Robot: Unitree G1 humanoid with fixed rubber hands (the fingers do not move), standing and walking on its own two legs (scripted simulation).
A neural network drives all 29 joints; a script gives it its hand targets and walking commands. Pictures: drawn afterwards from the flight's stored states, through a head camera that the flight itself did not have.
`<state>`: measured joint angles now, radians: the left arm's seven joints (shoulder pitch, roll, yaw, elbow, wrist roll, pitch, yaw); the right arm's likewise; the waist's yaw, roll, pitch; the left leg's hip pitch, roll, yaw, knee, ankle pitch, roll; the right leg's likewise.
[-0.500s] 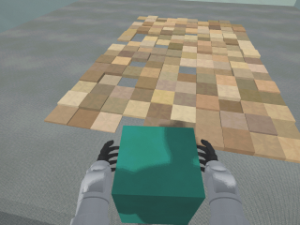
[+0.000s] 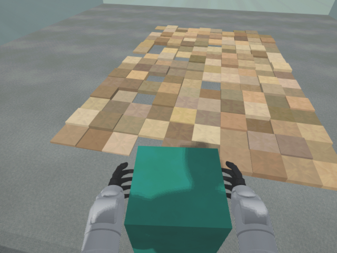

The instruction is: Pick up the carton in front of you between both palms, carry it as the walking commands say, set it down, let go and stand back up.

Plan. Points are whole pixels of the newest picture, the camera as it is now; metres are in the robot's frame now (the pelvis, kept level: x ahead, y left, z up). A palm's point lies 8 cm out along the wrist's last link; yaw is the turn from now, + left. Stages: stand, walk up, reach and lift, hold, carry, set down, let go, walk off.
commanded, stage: hold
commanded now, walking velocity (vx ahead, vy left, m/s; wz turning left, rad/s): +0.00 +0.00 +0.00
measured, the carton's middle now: (175, 205) +0.29 +0.00 -0.04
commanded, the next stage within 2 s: carry in 1.36 s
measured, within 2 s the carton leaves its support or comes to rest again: neither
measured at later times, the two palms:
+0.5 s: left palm (114, 190) +0.28 +0.15 +0.05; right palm (240, 190) +0.28 -0.15 +0.05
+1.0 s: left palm (115, 189) +0.28 +0.15 +0.05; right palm (240, 189) +0.28 -0.15 +0.05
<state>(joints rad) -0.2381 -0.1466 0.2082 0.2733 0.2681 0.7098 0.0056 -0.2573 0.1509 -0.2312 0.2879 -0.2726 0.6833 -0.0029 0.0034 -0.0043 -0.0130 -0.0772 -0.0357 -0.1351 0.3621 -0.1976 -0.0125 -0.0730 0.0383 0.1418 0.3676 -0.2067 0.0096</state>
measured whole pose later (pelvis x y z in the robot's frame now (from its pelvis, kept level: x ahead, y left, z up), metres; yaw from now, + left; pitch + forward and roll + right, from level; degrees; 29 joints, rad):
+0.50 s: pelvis -0.01 +0.00 +0.00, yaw +0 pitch -7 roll +0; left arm -0.29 -0.16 0.24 0.26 0.28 0.77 -0.01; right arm -0.31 0.16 -0.27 0.27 -0.29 0.74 0.01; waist 0.00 0.00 0.01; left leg -0.06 -0.04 -0.13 0.37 -0.19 -0.01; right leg -0.05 0.04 0.14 0.37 -0.20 0.01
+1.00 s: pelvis +0.00 +0.00 +0.00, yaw +0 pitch -7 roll +0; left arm -0.25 -0.15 0.21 0.23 0.28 0.78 0.00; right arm -0.27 0.15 -0.23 0.24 -0.28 0.75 0.00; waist 0.00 0.00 0.00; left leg -0.04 -0.03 -0.13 0.34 -0.19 -0.01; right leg -0.03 0.04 0.13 0.35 -0.19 0.01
